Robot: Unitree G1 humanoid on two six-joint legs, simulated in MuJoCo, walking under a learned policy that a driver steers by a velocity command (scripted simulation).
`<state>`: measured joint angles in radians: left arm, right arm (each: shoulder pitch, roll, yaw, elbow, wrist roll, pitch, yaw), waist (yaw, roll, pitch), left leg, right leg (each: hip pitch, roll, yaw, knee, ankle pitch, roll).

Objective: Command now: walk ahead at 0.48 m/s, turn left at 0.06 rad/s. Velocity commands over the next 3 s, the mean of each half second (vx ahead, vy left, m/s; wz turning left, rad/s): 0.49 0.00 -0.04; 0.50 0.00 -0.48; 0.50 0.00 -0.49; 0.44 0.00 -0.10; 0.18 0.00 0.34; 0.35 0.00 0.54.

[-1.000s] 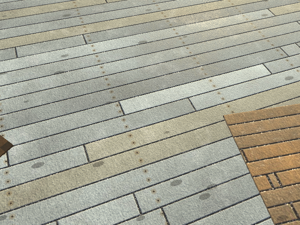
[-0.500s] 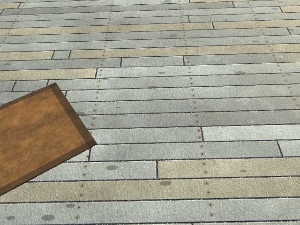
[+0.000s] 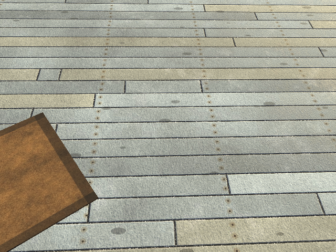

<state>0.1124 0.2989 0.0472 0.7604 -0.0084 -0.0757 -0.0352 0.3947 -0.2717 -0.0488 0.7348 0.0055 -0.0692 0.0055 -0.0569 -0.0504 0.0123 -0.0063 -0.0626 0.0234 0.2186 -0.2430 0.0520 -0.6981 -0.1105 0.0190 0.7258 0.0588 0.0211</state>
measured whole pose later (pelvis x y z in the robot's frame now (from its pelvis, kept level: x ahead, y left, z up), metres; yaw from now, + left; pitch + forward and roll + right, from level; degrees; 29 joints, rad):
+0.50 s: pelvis +0.30 -0.04 +0.00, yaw -2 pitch +1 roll -1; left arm 0.34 0.28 0.05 0.84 -0.01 -0.08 -0.02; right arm 0.13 -0.29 -0.04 0.69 0.00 -0.08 0.00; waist 0.07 0.04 0.03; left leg -0.65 0.12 -0.07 0.75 -0.06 -0.04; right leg -0.11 0.08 -0.01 0.27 -0.18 -0.05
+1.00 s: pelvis +0.57 -0.02 +0.00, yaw -19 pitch +1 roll +2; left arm 0.15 0.31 0.07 0.68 -0.02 -0.02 -0.02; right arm 0.32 -0.28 -0.07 0.83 -0.01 -0.09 0.00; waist -0.07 -0.04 0.04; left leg -0.03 -0.01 0.18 0.26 -0.23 0.00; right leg -0.68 -0.10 0.04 0.85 -0.08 0.01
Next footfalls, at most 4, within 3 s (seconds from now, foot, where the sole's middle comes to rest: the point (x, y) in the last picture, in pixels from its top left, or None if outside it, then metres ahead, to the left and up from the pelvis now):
0.18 right None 0.31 -0.13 -0.78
0.66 left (135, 228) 0.59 0.10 -0.78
1.18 right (211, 185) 0.77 -0.23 -0.78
1.70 left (199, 122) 1.14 -0.23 -0.78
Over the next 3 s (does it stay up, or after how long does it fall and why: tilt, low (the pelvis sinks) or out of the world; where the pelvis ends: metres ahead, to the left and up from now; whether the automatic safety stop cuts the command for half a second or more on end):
stays up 1.33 -0.42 -0.02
